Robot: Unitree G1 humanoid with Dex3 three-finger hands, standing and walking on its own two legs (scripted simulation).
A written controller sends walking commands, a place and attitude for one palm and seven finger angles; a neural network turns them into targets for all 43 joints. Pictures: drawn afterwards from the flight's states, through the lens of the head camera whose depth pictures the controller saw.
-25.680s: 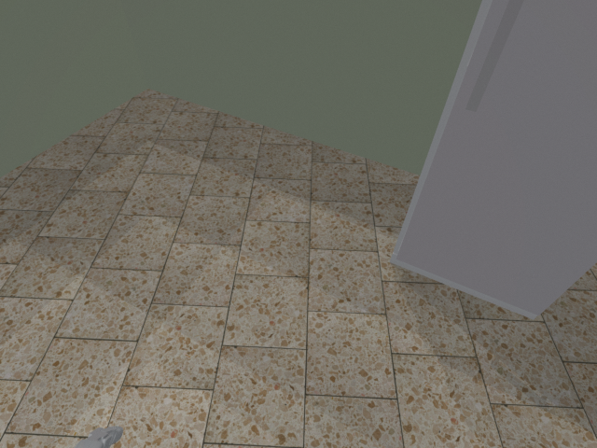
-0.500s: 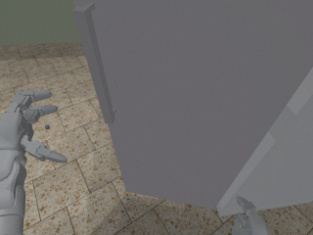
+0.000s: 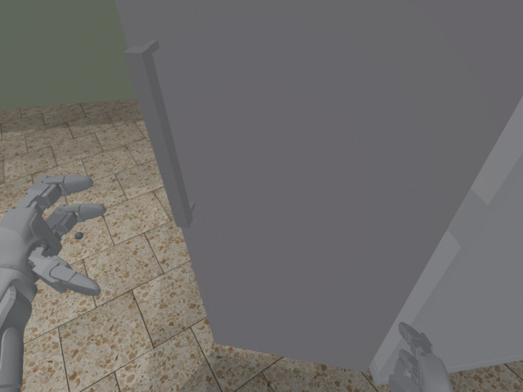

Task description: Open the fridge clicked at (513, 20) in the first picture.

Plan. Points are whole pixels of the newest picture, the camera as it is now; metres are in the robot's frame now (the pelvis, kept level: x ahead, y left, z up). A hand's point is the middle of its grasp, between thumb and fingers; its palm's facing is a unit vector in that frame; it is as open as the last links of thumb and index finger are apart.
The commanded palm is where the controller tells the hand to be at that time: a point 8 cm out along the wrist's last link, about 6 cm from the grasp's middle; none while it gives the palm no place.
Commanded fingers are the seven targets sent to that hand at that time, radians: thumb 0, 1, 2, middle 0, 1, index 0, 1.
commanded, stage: draw the hand back to the body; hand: left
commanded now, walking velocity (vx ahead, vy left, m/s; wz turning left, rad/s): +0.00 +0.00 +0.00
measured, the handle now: (171, 148) +0.43 +0.20 +0.19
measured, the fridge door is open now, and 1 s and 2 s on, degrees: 71 71 71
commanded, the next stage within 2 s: step back with the hand held close in 1.34 s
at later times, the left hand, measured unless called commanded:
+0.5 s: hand (43, 273) +0.20 +0.29 +0.16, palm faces +0.46 -0.84 -0.29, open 13.3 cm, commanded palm +0.15 +0.32 +0.17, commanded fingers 0.00 0.10 0.51 -0.23 -0.77 -0.23 -0.77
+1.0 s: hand (40, 288) +0.18 +0.28 +0.16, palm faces +0.46 -0.81 -0.37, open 8.4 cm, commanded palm +0.13 +0.31 +0.18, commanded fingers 0.00 0.90 0.90 -0.20 -0.30 -0.20 -0.30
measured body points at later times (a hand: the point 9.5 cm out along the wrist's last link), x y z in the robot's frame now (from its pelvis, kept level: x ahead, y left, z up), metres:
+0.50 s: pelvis -0.02 +0.01 +0.01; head -0.04 +0.00 +0.45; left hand +0.17 +0.33 +0.17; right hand +0.17 -0.20 -0.07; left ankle -0.02 +0.11 -0.73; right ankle +0.00 -0.11 -0.73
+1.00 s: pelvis -0.01 +0.01 +0.01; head -0.03 +0.00 +0.46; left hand +0.15 +0.32 +0.18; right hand +0.18 -0.21 -0.07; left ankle -0.02 +0.11 -0.73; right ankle +0.00 -0.11 -0.73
